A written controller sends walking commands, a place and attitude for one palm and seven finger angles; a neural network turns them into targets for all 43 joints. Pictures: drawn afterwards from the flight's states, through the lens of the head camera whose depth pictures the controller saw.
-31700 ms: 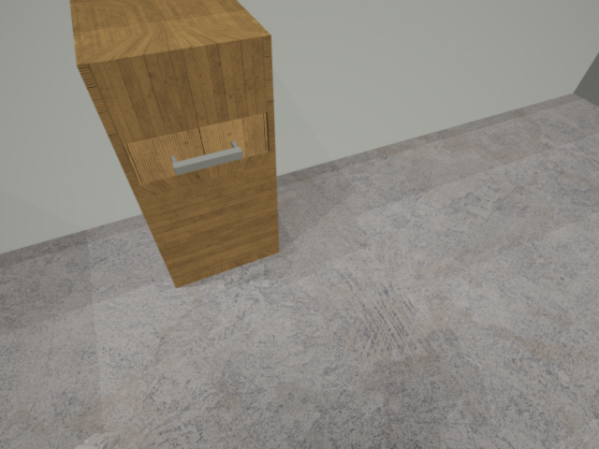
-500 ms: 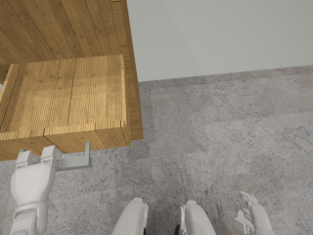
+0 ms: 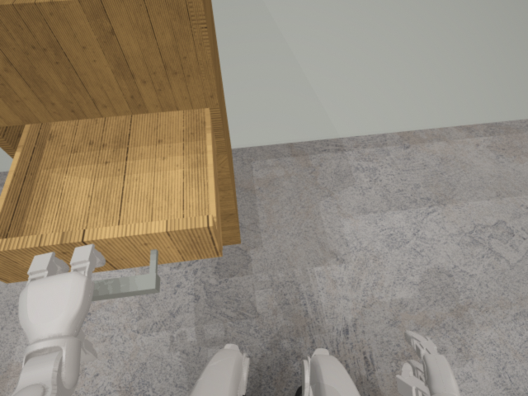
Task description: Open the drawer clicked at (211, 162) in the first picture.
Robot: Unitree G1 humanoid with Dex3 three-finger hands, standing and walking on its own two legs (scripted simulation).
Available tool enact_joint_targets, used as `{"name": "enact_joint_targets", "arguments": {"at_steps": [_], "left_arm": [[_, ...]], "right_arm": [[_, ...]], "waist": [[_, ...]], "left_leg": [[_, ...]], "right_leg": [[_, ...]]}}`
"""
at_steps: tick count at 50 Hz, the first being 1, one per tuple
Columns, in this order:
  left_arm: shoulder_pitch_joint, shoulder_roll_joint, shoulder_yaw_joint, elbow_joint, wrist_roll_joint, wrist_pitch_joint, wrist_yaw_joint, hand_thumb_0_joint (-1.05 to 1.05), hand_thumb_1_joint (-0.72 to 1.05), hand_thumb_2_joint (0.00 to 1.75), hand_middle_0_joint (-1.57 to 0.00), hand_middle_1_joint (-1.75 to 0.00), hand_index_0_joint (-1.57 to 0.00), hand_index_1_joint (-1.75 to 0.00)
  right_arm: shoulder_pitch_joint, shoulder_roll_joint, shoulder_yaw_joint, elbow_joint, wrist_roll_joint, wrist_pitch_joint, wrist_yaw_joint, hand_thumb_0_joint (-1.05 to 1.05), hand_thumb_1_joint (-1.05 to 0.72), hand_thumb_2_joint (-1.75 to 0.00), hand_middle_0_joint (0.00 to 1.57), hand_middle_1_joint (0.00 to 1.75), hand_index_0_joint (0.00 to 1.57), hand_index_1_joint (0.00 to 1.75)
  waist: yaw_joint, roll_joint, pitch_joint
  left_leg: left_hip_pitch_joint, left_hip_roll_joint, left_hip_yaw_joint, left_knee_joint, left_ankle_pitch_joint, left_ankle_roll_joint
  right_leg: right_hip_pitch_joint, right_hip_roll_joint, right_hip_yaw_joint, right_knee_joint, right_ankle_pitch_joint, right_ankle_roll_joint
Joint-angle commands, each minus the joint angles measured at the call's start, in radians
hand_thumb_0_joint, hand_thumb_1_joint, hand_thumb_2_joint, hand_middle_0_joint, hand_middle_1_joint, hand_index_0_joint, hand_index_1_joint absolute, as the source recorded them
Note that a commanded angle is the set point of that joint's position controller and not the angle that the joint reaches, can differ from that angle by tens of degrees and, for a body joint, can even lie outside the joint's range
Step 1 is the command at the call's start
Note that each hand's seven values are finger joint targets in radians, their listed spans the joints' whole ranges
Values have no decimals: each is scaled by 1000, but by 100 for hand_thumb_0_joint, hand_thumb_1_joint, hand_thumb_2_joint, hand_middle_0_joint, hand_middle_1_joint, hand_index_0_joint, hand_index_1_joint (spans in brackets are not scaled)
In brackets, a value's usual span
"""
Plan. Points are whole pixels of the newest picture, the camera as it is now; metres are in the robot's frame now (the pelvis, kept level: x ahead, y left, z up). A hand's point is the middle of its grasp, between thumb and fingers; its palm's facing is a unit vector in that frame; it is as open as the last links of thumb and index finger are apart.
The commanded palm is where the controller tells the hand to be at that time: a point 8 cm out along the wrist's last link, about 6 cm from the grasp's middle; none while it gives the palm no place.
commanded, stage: lift the hand off the handle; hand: left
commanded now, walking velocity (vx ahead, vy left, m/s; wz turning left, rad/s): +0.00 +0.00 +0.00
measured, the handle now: (98, 276) +0.28 +0.30 -0.05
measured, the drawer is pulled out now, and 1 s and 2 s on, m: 0.25 0.25 0.25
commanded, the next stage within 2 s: draw the hand back to the body in 1.94 s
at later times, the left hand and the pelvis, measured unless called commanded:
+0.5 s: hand (68, 298) +0.24 +0.30 -0.01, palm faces -0.01 +0.00 -1.00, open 13.7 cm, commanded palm +0.22 +0.29 +0.05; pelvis +0.02 +0.00 +0.03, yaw +0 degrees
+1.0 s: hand (57, 291) +0.24 +0.30 +0.03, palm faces -0.02 +0.00 -1.00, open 13.8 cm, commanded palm +0.22 +0.29 +0.08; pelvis +0.03 -0.01 +0.05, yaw +0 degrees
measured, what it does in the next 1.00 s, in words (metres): rises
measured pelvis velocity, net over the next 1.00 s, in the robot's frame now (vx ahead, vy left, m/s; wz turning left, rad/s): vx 0.03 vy -0.01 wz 0.00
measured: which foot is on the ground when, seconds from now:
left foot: down 0.00-1.00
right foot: down 0.00-1.00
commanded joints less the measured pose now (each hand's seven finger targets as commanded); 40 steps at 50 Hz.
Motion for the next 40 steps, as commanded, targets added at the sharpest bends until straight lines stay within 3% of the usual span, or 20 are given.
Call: {"name": "enact_joint_targets", "arguments": {"at_steps": [1,8,16,19,22,23,28,31,33,39,40], "left_arm": [[-72,208,96,-212,-1,-4,47,0,-50,30,-30,-120,-30,-120],[-55,203,97,-199,2,18,49,0,-50,30,-30,-120,-30,-120],[9,200,93,-274,3,27,43,0,-50,30,-30,-120,-30,-120],[22,168,65,-271,0,42,37,0,-50,30,-30,-120,-30,-120],[37,145,45,-245,4,61,30,0,-50,30,-30,-120,-30,-120],[9,145,39,-254,2,63,28,0,-50,30,-30,-120,-30,-120],[-12,199,79,-257,1,64,6,0,-50,30,-30,-120,-30,-120],[-10,203,76,-296,1,52,-1,0,-50,30,-30,-120,-30,-120],[15,180,62,-312,0,43,-1,0,-50,30,-30,-120,-30,-120],[85,184,87,-304,-12,48,-6,0,-50,30,-30,-120,-30,-120],[77,193,94,-306,-14,52,-8,0,-50,30,-30,-120,-30,-120]], "right_arm": [[-33,-139,-43,-130,4,-37,-11,0,-90,-90,20,30,20,30],[-31,-139,-44,-133,4,-30,-9,0,-90,-90,20,30,20,30],[-36,-135,-42,-150,5,-25,-4,0,-90,-90,20,30,20,30],[-39,-132,-42,-155,8,-23,0,0,-90,-90,20,30,20,30],[-39,-132,-41,-157,10,-20,3,0,-90,-90,20,30,20,30],[-39,-133,-39,-160,10,-21,3,0,-90,-90,20,30,20,30],[-43,-133,-36,-162,11,-20,-6,0,-90,-90,20,30,20,30],[-47,-130,-34,-169,11,-20,-9,0,-90,-90,20,30,20,30],[-46,-125,-36,-172,10,-25,-7,0,-90,-90,20,30,20,30],[-47,-126,-39,-174,13,-21,1,0,-90,-90,20,30,20,30],[-48,-130,-37,-175,14,-20,3,0,-90,-90,20,30,20,30]], "waist": [[3,67,-315],[0,36,-276],[11,78,-297],[-6,45,-258],[-5,39,-220],[-12,33,-223],[4,22,-233],[8,64,-243],[2,65,-239],[6,21,-200],[8,42,-200]], "left_leg": [[290,1,10,-209,305,12],[319,2,10,-243,319,10],[418,5,12,-280,434,4],[418,7,9,-295,411,5],[421,7,8,-317,395,4],[423,7,11,-323,382,7],[431,0,21,-342,375,13],[465,-1,22,-353,407,12],[482,0,23,-354,428,11],[474,-2,25,-374,428,12],[481,0,21,-384,444,10]], "right_leg": [[217,1,-8,-185,222,-22],[250,2,-13,-221,233,-21],[308,4,-16,-246,319,-26],[313,6,-19,-272,309,-23],[318,6,-20,-291,292,-24],[326,4,-21,-299,287,-21],[387,1,-6,-321,308,-20],[402,0,-3,-327,330,-22],[403,2,-5,-334,347,-22],[449,2,4,-360,380,-20],[454,2,-2,-360,384,-24]]}}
